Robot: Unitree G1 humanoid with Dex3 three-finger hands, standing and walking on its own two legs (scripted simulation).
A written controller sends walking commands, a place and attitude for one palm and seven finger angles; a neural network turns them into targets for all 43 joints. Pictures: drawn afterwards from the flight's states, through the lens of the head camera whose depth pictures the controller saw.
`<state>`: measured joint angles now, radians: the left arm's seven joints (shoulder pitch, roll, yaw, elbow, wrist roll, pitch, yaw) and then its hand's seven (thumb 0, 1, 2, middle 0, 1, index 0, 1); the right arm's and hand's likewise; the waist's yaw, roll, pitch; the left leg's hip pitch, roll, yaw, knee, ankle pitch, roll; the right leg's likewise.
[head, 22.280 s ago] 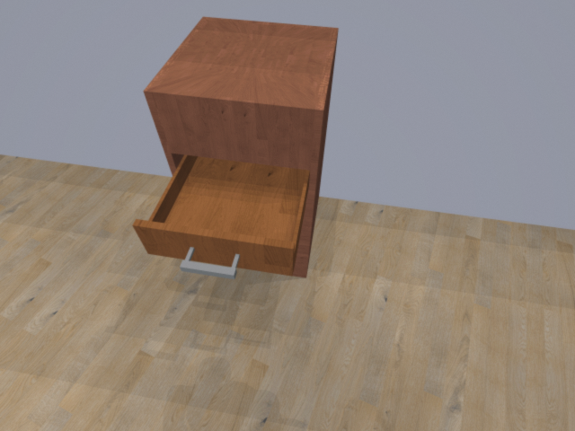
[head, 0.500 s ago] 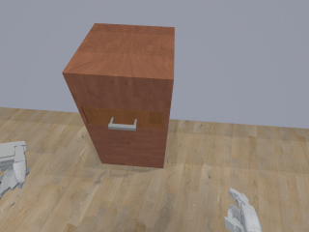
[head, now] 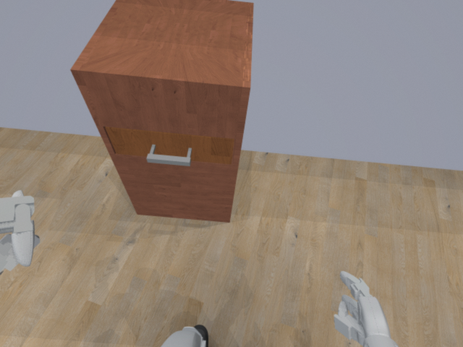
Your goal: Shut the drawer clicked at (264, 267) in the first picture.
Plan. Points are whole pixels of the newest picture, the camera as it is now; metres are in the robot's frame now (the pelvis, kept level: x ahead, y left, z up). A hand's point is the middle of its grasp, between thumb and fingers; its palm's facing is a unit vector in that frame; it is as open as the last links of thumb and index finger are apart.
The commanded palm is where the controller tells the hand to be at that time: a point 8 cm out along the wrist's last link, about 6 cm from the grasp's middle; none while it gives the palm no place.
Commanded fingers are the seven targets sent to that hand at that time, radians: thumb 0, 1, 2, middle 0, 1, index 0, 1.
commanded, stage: step back with the hand held close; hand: left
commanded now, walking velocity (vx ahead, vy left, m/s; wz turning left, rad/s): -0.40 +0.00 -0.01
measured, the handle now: (170, 154) +0.65 +0.21 -0.23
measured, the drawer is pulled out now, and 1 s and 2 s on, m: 0.00 0.00 0.00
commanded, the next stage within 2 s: stop stepping back and stand still in 0.32 s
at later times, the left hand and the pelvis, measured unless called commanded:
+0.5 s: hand out of the picture +0.10 +0.21 +0.18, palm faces +0.27 -0.83 -0.49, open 3.2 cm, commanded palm +0.04 +0.26 +0.19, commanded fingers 0.00 0.90 0.90 -1.40 -1.60 -1.40 -1.60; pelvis -0.10 -0.02 +0.01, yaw -1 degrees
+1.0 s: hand out of the picture +0.05 +0.22 +0.17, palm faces +0.39 -0.82 -0.43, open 3.2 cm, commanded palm -0.01 +0.26 +0.19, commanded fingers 0.00 0.90 0.90 -1.40 -1.60 -1.40 -1.60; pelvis -0.14 -0.02 +0.01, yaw +0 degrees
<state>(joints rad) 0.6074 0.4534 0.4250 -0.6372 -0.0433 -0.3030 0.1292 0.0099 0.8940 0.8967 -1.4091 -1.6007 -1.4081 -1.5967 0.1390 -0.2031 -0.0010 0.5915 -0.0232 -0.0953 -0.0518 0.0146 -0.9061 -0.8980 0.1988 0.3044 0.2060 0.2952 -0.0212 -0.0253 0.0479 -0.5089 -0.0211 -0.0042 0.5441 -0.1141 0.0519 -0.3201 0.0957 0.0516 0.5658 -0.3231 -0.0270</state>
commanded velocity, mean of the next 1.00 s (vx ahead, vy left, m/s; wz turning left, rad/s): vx -0.06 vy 0.02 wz -0.02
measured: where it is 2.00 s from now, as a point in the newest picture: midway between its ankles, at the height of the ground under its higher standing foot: outside the picture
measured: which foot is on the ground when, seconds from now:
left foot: down 0.00-0.08, up 0.10-0.22, down 0.24-0.52, up 0.54-0.70, down 0.72-1.00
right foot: down 0.00-0.28, up 0.30-0.50, down 0.52-1.00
